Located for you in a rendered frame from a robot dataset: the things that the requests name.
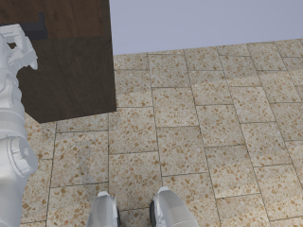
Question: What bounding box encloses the handle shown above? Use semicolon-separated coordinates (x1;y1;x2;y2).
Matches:
0;12;48;41

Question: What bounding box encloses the cabinet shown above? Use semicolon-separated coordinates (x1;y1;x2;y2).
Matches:
7;0;117;124

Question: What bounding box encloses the left robot hand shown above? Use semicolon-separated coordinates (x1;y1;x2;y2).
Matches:
0;24;38;77

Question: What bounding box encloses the robot left forearm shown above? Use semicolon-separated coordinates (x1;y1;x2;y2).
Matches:
0;68;27;140

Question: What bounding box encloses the robot right shin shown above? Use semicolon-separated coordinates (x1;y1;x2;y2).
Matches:
154;186;169;227

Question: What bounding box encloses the left robot upper arm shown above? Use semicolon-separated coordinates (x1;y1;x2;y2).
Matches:
0;135;39;227

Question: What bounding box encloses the right robot thigh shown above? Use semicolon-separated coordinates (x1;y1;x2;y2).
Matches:
153;190;200;227

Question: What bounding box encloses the drawer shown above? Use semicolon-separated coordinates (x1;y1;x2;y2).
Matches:
0;0;104;39

